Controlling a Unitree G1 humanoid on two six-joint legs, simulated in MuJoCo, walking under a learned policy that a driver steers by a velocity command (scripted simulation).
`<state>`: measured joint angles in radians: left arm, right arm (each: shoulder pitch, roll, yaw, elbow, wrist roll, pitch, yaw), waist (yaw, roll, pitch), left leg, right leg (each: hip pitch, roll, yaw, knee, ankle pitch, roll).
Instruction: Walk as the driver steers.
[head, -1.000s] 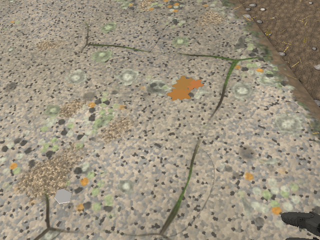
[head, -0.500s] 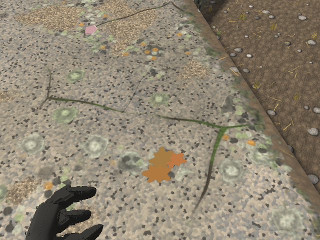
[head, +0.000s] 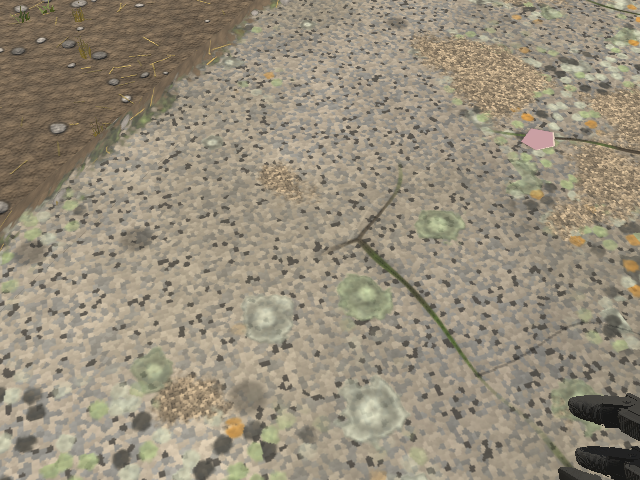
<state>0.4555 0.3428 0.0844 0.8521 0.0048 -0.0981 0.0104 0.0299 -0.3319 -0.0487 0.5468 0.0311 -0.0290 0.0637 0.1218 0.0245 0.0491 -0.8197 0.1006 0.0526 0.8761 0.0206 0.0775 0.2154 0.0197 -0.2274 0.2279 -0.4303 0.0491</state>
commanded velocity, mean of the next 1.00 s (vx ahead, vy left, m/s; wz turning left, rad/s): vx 1.00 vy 0.00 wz -0.19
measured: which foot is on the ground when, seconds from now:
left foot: up 0.00-0.08, down 0.10-0.58, up 0.60-1.00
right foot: down 0.00-0.10, up 0.12-0.54, down 0.56-1.00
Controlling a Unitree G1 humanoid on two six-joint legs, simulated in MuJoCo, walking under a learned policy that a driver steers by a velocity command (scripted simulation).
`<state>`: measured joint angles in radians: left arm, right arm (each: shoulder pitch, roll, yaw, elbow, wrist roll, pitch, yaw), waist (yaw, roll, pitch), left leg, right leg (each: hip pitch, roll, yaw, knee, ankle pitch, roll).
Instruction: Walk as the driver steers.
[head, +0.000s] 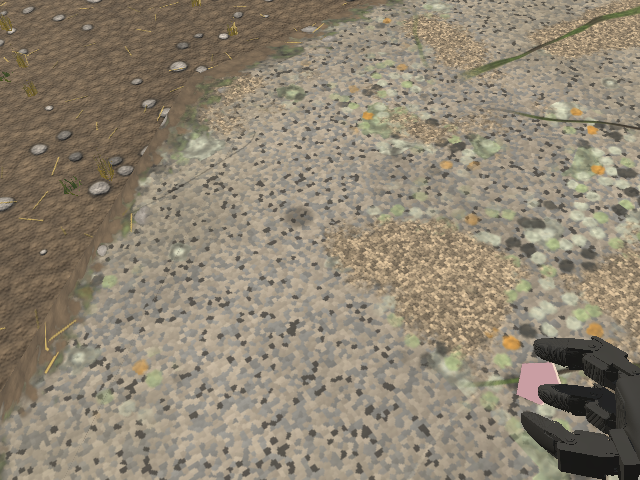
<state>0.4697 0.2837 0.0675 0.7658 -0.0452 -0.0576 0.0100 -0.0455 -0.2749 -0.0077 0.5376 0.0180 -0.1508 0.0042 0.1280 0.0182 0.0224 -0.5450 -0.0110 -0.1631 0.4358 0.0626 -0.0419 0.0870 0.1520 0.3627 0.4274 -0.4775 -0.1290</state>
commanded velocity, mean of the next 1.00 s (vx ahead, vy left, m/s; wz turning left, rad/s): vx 0.99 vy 0.00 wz -0.53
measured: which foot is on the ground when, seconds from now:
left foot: up 0.00-0.00, down 0.02-0.50, up 0.52-0.96, down 0.98-1.00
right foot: down 0.00-0.02, up 0.04-0.48, down 0.50-0.96, up 0.98-1.00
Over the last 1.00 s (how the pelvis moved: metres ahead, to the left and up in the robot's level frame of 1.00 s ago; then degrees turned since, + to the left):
0.94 0.03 0.01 -15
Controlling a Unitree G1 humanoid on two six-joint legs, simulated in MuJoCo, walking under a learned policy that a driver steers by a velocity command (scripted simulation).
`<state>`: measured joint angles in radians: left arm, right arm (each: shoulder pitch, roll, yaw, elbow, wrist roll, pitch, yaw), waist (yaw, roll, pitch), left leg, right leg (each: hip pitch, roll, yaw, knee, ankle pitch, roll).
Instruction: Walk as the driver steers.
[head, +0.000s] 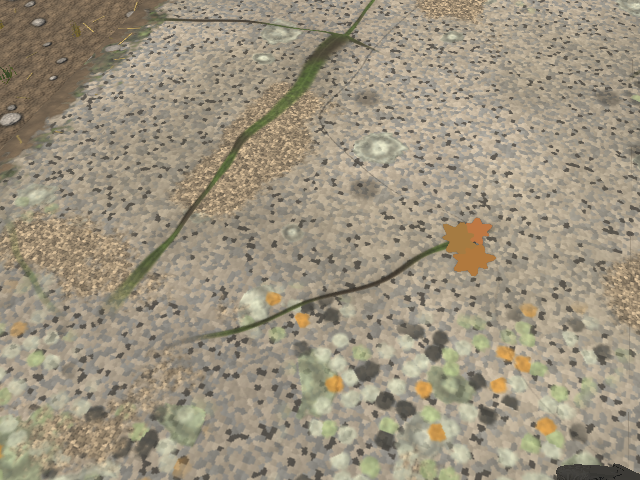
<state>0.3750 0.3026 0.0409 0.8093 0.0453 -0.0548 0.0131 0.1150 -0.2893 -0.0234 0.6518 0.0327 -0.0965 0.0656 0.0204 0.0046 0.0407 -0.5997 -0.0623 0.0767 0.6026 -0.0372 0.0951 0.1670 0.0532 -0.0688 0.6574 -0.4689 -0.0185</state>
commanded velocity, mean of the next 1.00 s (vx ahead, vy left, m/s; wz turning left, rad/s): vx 0.19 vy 0.00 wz -0.19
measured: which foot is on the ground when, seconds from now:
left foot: down 0.00-0.40, up 0.42-0.78, down 0.80-1.00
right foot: up 0.00-0.36, down 0.38-0.82, up 0.84-1.00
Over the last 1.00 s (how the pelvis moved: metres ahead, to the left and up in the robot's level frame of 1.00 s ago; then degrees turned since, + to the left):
0.84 -0.26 -0.02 -29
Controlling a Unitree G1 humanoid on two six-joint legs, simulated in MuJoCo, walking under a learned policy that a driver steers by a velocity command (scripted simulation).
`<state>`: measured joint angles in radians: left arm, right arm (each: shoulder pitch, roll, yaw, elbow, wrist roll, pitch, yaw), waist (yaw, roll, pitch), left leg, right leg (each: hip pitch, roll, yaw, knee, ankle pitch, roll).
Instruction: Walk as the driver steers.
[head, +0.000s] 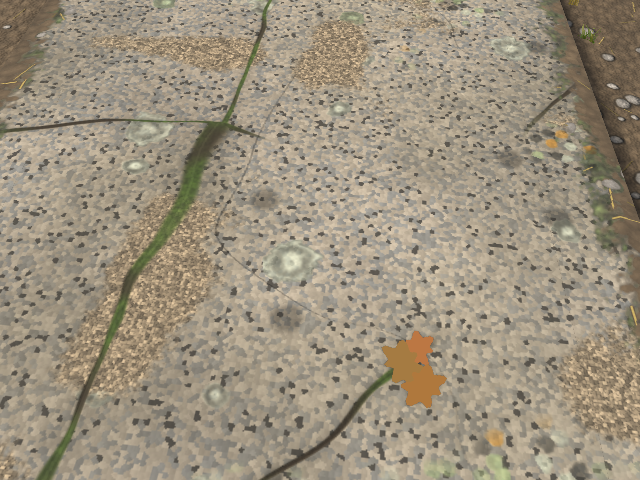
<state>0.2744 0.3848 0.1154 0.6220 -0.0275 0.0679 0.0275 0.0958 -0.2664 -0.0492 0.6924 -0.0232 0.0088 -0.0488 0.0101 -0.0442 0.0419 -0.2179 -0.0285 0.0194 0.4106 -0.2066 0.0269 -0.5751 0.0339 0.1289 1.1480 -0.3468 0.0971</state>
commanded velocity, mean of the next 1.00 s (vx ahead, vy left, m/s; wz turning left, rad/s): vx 0.67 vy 0.00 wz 0.14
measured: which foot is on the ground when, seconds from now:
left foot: down 0.00-0.32, up 0.34-0.74, down 0.76-1.00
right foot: up 0.00-0.30, down 0.32-0.76, up 0.78-1.00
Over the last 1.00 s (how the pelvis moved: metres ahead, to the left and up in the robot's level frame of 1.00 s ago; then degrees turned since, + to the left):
0.39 0.05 0.05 -14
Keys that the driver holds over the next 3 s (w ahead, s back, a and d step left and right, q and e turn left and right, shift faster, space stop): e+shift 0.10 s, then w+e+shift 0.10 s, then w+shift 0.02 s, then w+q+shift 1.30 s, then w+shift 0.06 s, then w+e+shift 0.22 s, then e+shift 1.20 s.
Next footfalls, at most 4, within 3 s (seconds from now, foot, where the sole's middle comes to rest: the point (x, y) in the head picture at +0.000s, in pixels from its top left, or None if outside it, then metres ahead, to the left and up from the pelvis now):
0.32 right None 0.03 -0.18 -0.78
0.76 left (387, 472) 0.49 -0.12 -0.78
1.16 right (441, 311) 0.89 -0.28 -0.78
1.64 left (261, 245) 1.07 0.17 -0.78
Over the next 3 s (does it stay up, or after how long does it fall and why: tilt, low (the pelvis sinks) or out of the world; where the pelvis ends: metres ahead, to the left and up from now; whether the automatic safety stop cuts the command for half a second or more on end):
stays up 1.37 0.42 0.00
